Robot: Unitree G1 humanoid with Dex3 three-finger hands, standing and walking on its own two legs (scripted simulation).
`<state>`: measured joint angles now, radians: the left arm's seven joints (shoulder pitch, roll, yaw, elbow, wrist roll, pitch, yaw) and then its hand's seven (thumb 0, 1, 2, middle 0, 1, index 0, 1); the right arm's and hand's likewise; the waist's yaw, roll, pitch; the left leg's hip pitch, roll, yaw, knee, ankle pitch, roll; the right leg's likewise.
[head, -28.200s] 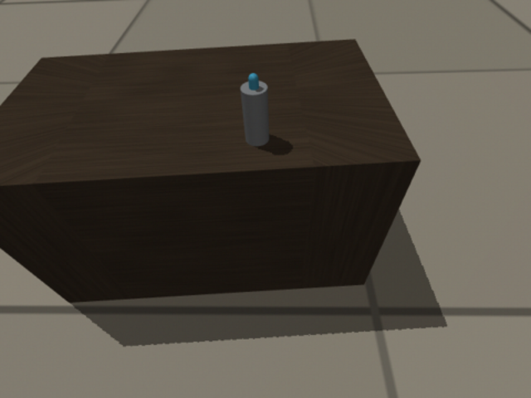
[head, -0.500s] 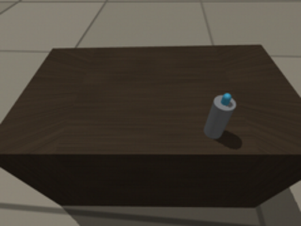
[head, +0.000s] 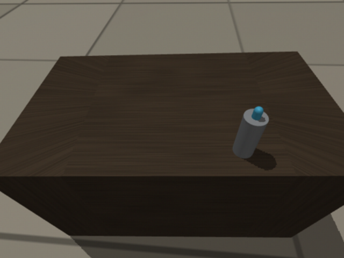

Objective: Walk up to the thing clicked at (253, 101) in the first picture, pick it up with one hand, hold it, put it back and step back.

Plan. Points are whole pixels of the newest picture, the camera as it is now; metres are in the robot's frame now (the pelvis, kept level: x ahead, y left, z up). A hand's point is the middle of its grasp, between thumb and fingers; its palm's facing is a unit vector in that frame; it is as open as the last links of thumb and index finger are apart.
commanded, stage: stand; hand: right
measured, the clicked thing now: (250, 131) +0.45 -0.19 +0.01
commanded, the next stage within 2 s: step back in 0.42 s
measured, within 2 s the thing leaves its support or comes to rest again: neither
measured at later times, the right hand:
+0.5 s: hand out of the picture +0.07 -0.26 -0.16, palm faces -0.01 +0.94 -0.34, open 7.4 cm
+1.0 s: hand out of the picture -0.03 -0.26 -0.17, palm faces -0.08 +0.91 -0.40, open 7.4 cm
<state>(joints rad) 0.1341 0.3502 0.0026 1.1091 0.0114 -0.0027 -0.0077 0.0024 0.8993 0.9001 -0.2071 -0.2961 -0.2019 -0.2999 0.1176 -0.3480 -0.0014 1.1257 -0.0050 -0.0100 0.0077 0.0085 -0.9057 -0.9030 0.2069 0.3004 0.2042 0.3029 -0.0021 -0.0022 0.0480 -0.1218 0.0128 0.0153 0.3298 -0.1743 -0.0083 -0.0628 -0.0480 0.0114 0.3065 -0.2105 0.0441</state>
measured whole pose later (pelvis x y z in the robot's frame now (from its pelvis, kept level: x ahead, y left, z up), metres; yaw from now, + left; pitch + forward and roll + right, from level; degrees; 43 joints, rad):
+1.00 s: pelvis -0.10 +0.01 -0.02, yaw +1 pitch -2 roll +0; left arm 0.07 0.41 0.06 0.85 0.02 0.07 0.02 0.00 0.90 0.90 -0.21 -0.30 -0.20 -0.30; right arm 0.15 -0.36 -0.04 0.94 -0.03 0.04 0.02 0.01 -0.91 -0.90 0.21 0.30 0.20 0.30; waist 0.00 -0.05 0.20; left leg -0.26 -0.02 -0.01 0.65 -0.36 0.03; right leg -0.46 0.06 0.15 0.97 -0.54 0.00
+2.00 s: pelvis -0.37 +0.00 -0.02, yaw -6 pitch -2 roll -1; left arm 0.21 0.40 0.08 0.85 0.02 0.07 -0.01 0.00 0.90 0.90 -0.21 -0.30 -0.20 -0.30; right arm 0.12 -0.38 -0.04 0.81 -0.03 0.03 0.00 0.01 -0.90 -0.90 0.21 0.30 0.21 0.30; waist 0.02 -0.01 0.18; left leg -0.40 0.05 0.03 0.58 -0.16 0.00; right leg -0.26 0.03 0.09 0.81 -0.48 0.03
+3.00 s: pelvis -0.66 -0.02 -0.03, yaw +0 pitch -3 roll +2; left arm 0.20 0.40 0.06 0.93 0.04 0.00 -0.01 0.00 0.90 0.90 -0.21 -0.30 -0.21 -0.30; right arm 0.21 -0.39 -0.06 0.98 -0.03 0.03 0.02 0.01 -0.91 -0.90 0.21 0.30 0.20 0.30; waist 0.04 -0.01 0.10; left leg -0.24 -0.04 -0.03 0.61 -0.33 0.00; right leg -0.30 -0.06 0.01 0.71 -0.36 0.00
